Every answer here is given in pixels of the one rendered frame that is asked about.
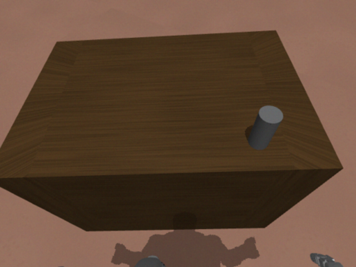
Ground right robot hand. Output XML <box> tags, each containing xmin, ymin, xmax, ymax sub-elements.
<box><xmin>310</xmin><ymin>253</ymin><xmax>344</xmax><ymax>267</ymax></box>

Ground can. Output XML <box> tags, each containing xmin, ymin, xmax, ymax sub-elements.
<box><xmin>248</xmin><ymin>106</ymin><xmax>283</xmax><ymax>150</ymax></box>

